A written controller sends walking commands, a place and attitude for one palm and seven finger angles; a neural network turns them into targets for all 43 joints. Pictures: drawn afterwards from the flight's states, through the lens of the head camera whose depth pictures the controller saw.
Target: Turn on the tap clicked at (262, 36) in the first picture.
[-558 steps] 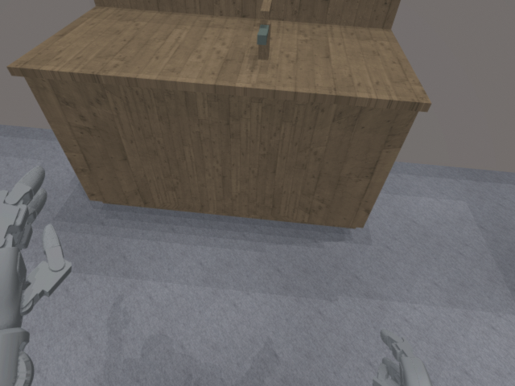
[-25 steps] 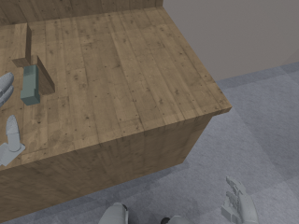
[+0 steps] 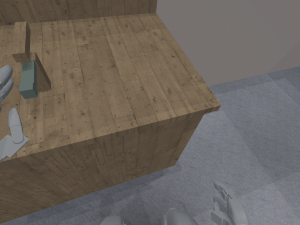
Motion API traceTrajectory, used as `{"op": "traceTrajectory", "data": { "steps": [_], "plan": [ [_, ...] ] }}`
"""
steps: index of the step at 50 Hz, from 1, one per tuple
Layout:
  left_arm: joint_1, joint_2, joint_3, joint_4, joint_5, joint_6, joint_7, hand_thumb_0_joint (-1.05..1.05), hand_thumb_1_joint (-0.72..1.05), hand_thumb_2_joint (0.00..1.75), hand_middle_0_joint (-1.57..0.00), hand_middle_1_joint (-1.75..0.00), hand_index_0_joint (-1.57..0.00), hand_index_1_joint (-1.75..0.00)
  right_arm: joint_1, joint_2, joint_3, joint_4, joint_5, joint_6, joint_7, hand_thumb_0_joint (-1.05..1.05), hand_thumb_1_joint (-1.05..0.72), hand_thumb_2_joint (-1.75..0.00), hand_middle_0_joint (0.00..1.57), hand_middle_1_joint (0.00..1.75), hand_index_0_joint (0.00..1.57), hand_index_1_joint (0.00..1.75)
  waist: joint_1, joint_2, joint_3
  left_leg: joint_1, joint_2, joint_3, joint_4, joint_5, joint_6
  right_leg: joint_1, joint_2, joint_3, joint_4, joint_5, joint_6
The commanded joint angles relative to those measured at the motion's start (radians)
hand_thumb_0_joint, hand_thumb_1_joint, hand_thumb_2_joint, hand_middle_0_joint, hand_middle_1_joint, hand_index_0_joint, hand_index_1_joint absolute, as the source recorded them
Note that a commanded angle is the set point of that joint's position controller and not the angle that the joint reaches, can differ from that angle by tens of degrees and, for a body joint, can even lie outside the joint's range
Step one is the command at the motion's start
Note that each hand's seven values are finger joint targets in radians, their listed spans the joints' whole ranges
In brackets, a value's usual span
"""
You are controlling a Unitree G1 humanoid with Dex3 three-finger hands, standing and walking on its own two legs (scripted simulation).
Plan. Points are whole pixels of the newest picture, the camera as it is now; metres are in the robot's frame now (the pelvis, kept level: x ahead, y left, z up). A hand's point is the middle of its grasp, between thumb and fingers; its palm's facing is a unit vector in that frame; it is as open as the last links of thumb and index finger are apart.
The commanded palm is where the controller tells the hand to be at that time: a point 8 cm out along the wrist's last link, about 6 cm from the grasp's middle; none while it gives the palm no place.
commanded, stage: come to a stop and stand still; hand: left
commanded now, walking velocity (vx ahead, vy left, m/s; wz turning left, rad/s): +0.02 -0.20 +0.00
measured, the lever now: (28, 90) +0.37 +0.33 +0.12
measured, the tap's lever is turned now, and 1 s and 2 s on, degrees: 0 0 0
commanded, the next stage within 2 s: look again from close up in 1.58 s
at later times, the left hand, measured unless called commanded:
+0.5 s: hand (32, 161) +0.19 +0.21 +0.18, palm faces +0.39 -0.77 -0.51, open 7.4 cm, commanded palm +0.12 +0.25 +0.19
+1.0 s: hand out of the picture +0.10 +0.23 +0.17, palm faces +0.39 -0.78 -0.48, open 7.4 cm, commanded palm +0.04 +0.26 +0.19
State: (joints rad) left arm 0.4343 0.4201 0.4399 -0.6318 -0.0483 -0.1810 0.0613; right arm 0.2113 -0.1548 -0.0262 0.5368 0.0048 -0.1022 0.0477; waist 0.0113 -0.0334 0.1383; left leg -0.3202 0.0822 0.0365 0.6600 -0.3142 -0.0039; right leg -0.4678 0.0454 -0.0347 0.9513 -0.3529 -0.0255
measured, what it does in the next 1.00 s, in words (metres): walks backwards: right foot, then left foot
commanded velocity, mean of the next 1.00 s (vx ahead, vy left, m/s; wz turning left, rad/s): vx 0.01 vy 0.01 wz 0.00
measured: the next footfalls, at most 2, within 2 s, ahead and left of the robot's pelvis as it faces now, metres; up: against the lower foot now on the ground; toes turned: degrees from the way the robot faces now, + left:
right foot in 0.08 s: +0.06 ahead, -0.13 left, +0.00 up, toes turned +1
left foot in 0.26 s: +0.02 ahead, +0.07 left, +0.00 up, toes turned +1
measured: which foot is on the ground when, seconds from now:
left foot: down 0.00-0.10, up 0.12-0.24, down 0.26-0.48, up 0.50-0.66, down 0.68-1.00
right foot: up 0.00-0.06, down 0.08-1.00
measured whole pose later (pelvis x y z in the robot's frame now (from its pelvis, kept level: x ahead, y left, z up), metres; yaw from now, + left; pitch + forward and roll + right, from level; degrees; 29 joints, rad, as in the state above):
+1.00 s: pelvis -0.10 -0.03 -0.01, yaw +3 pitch -2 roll +0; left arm 0.52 0.43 0.45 -0.56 -0.07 -0.19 0.10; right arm 0.23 -0.19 -0.02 0.59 0.03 -0.04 0.01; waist -0.03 -0.01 0.09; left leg -0.45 -0.03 -0.05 1.10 -0.40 0.01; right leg -0.41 0.05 -0.04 0.68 -0.25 -0.07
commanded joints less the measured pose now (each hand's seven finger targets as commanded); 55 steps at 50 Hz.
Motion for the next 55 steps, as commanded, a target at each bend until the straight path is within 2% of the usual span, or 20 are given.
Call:
{"op": "traceTrajectory", "data": {
  "steps": [1, 4, 6, 9, 13, 15, 16, 22, 24, 27, 34, 37, 38, 42, 44, 45, 47, 52, 54, 55],
  "plan": [
    [-0.003, 0.164, 0.128, -0.139, -0.008, -0.059, 0.017, 0.00, 0.90, 0.90, -0.20, -0.30, -0.20, -0.30, -0.026, -0.179, -0.060, -0.153, 0.023, -0.026, -0.012, 0.00, -0.90, -0.90, 0.20, 0.30, 0.20, 0.30, -0.013, 0.267, -0.214, 0.043, 0.182, -0.179, -0.072, 0.184, 0.097, 0.202, -0.026, -0.058, -0.365, 0.094, -0.008],
    [-0.057, 0.206, 0.153, -0.060, -0.016, -0.050, 0.017, 0.00, 0.90, 0.90, -0.20, -0.30, -0.20, -0.30, -0.010, -0.171, -0.054, -0.138, 0.034, -0.022, -0.023, 0.00, -0.90, -0.90, 0.20, 0.30, 0.20, 0.30, -0.031, -0.015, -0.184, -0.089, 0.032, -0.066, 0.231, -0.102, 0.051, 0.313, -0.120, -0.017, -0.577, 0.248, -0.056],
    [-0.072, 0.187, 0.116, -0.080, -0.027, -0.027, 0.023, 0.00, 0.90, 0.90, -0.20, -0.30, -0.20, -0.30, -0.012, -0.193, -0.093, -0.142, 0.051, -0.018, -0.022, 0.00, -0.90, -0.90, 0.20, 0.30, 0.20, 0.30, -0.012, -0.371, -0.237, -0.137, -0.085, -0.035, 0.535, -0.192, 0.004, 0.259, -0.325, 0.283, -0.540, 0.482, -0.211],
    [0.003, 0.195, 0.123, -0.152, -0.019, -0.036, 0.059, 0.00, 0.90, 0.90, -0.20, -0.30, -0.20, -0.30, -0.064, -0.131, -0.033, -0.116, 0.037, 0.004, -0.024, 0.00, -0.90, -0.90, 0.20, 0.30, 0.20, 0.30, -0.033, -0.009, -0.220, -0.095, -0.036, -0.090, 0.415, -0.183, 0.032, 0.156, -0.348, 0.276, -0.446, 0.426, -0.224],
    [-0.023, 0.209, 0.137, -0.269, -0.003, -0.071, 0.110, 0.00, 0.90, 0.90, -0.20, -0.30, -0.20, -0.30, -0.063, -0.150, -0.040, -0.099, 0.026, -0.031, -0.058, 0.00, -0.90, -0.90, 0.20, 0.30, 0.20, 0.30, -0.019, 0.179, -0.284, 0.183, -0.049, -0.011, -0.291, 0.242, 0.052, 0.196, -0.152, 0.043, -0.126, 0.373, -0.090],
    [-0.053, 0.226, 0.135, -0.241, 0.016, -0.087, 0.120, 0.00, 0.90, 0.90, -0.20, -0.30, -0.20, -0.30, -0.113, -0.132, -0.029, -0.105, 0.004, -0.049, -0.059, 0.00, -0.90, -0.90, 0.20, 0.30, 0.20, 0.30, -0.039, 0.469, -0.219, 0.235, 0.102, -0.271, -0.250, 0.619, 0.125, -0.003, -0.022, -0.010, 0.069, -0.097, -0.013],
    [-0.065, 0.245, 0.162, -0.222, 0.020, -0.092, 0.111, 0.00, 0.90, 0.90, -0.20, -0.30, -0.20, -0.30, -0.112, -0.134, -0.024, -0.098, -0.010, -0.052, -0.052, 0.00, -0.90, -0.90, 0.20, 0.30, 0.20, 0.30, -0.045, 0.466, -0.156, 0.125, 0.141, -0.389, -0.222, 0.577, 0.145, 0.003, -0.033, 0.045, 0.042, -0.110, -0.011],
    [0.077, 0.150, 0.138, -0.008, -0.009, -0.063, 0.049, 0.00, 0.90, 0.90, -0.20, -0.30, -0.20, -0.30, -0.038, -0.160, -0.041, -0.111, 0.051, -0.020, -0.028, 0.00, -0.90, -0.90, 0.20, 0.30, 0.20, 0.30, -0.026, -0.001, -0.204, -0.047, 0.000, -0.128, 0.172, 0.175, 0.093, 0.328, -0.091, 0.000, -0.533, 0.316, -0.042],
    [0.039, 0.159, 0.124, -0.009, -0.032, -0.050, 0.046, 0.00, 0.90, 0.90, -0.20, -0.30, -0.20, -0.30, -0.012, -0.196, -0.078, -0.138, 0.055, -0.014, -0.031, 0.00, -0.90, -0.90, 0.20, 0.30, 0.20, 0.30, -0.031, -0.333, -0.232, -0.126, -0.135, -0.078, 0.461, -0.133, 0.020, 0.258, -0.317, 0.388, -0.568, 0.382, -0.183],
    [-0.018, 0.162, 0.098, -0.076, -0.020, -0.033, 0.055, 0.00, 0.90, 0.90, -0.20, -0.30, -0.20, -0.30, -0.061, -0.147, -0.042, -0.107, 0.034, 0.013, -0.033, 0.00, -0.90, -0.90, 0.20, 0.30, 0.20, 0.30, -0.040, -0.026, -0.178, -0.094, -0.069, -0.160, 0.602, -0.124, 0.022, 0.001, -0.360, 0.399, -0.536, 0.195, -0.234],
    [-0.052, 0.215, 0.122, -0.222, 0.005, -0.047, 0.115, 0.00, 0.90, 0.90, -0.20, -0.30, -0.20, -0.30, -0.049, -0.137, -0.035, -0.087, 0.011, -0.034, -0.083, 0.00, -0.90, -0.90, 0.20, 0.30, 0.20, 0.30, -0.023, 0.074, -0.316, 0.149, -0.099, 0.035, -0.275, 0.156, 0.045, 0.158, -0.176, 0.146, -0.202, 0.346, -0.093],
    [-0.156, 0.263, 0.156, -0.277, 0.011, -0.088, 0.128, 0.00, 0.90, 0.90, -0.20, -0.30, -0.20, -0.30, -0.097, -0.107, -0.015, -0.085, -0.009, -0.082, -0.086, 0.00, -0.90, -0.90, 0.20, 0.30, 0.20, 0.30, -0.060, 0.516, -0.180, 0.220, 0.094, -0.195, -0.293, 0.652, 0.118, -0.048, -0.008, -0.010, 0.109, -0.120, 0.003],
    [-0.146, 0.208, 0.128, -0.219, 0.020, -0.100, 0.115, 0.00, 0.90, 0.90, -0.20, -0.30, -0.20, -0.30, -0.085, -0.103, -0.014, -0.056, -0.012, -0.084, -0.071, 0.00, -0.90, -0.90, 0.20, 0.30, 0.20, 0.30, -0.061, 0.439, -0.089, 0.091, 0.136, -0.346, -0.245, 0.635, 0.152, -0.031, -0.020, 0.061, 0.066, -0.139, -0.009],
    [0.076, 0.146, 0.135, -0.050, -0.001, -0.060, 0.064, 0.00, 0.90, 0.90, -0.20, -0.30, -0.20, -0.30, -0.041, -0.173, -0.056, -0.115, 0.040, -0.032, -0.028, 0.00, -0.90, -0.90, 0.20, 0.30, 0.20, 0.30, -0.008, 0.032, -0.257, 0.034, 0.006, -0.139, 0.207, 0.342, 0.092, 0.335, -0.065, 0.010, -0.506, 0.297, -0.040],
    [0.112, 0.165, 0.155, 0.010, -0.038, -0.052, 0.059, 0.00, 0.90, 0.90, -0.20, -0.30, -0.20, -0.30, -0.028, -0.173, -0.064, -0.141, 0.047, -0.021, -0.038, 0.00, -0.90, -0.90, 0.20, 0.30, 0.20, 0.30, -0.037, -0.277, -0.259, -0.181, -0.138, -0.070, 0.491, -0.109, 0.024, 0.378, -0.277, 0.333, -0.552, 0.404, -0.161],
    [0.111, 0.134, 0.119, -0.028, -0.050, -0.047, 0.051, 0.00, 0.90, 0.90, -0.20, -0.30, -0.20, -0.30, -0.015, -0.201, -0.081, -0.154, 0.045, -0.010, -0.033, 0.00, -0.90, -0.90, 0.20, 0.30, 0.20, 0.30, -0.020, -0.286, -0.219, -0.142, -0.118, -0.148, 0.556, -0.121, 0.005, 0.182, -0.348, 0.472, -0.622, 0.175, -0.186],
    [0.073, 0.169, 0.137, -0.048, -0.040, -0.032, 0.055, 0.00, 0.90, 0.90, -0.20, -0.30, -0.20, -0.30, -0.043, -0.158, -0.054, -0.117, 0.030, 0.023, -0.039, 0.00, -0.90, -0.90, 0.20, 0.30, 0.20, 0.30, -0.041, -0.057, -0.157, -0.094, -0.062, -0.159, 0.560, -0.092, 0.009, -0.021, -0.340, 0.436, -0.621, -0.081, -0.214],
    [-0.073, 0.192, 0.085, -0.181, -0.007, -0.034, 0.093, 0.00, 0.90, 0.90, -0.20, -0.30, -0.20, -0.30, -0.069, -0.146, -0.028, -0.094, 0.008, -0.020, -0.081, 0.00, -0.90, -0.90, 0.20, 0.30, 0.20, 0.30, -0.024, -0.055, -0.208, 0.151, -0.076, -0.049, -0.005, -0.044, 0.050, -0.060, -0.253, 0.270, -0.547, -0.153, -0.123],
    [-0.097, 0.178, 0.065, -0.223, 0.000, -0.055, 0.103, 0.00, 0.90, 0.90, -0.20, -0.30, -0.20, -0.30, -0.026, -0.148, -0.023, -0.073, 0.001, -0.055, -0.100, 0.00, -0.90, -0.90, 0.20, 0.30, 0.20, 0.30, -0.028, 0.190, -0.242, 0.261, -0.049, -0.020, -0.319, 0.053, 0.074, 0.009, -0.107, 0.129, -0.308, -0.116, -0.053],
    [-0.138, 0.180, 0.067, -0.252, 0.002, -0.060, 0.111, 0.00, 0.90, 0.90, -0.20, -0.30, -0.20, -0.30, -0.031, -0.164, -0.029, -0.080, 0.000, -0.072, -0.099, 0.00, -0.90, -0.90, 0.20, 0.30, 0.20, 0.30, -0.016, 0.371, -0.239, 0.236, 0.067, -0.181, -0.389, 0.120, 0.128, 0.006, 0.006, 0.030, -0.079, -0.127, -0.002]
  ]
}}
